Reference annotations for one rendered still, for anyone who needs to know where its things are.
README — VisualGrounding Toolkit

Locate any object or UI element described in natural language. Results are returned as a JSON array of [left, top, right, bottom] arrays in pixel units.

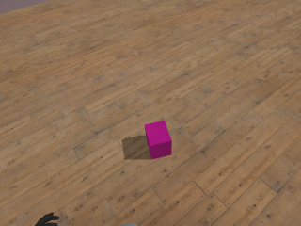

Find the carton
[[144, 121, 172, 159]]

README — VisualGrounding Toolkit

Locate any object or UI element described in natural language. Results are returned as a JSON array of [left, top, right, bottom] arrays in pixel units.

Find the left robot hand
[[35, 212, 60, 226]]

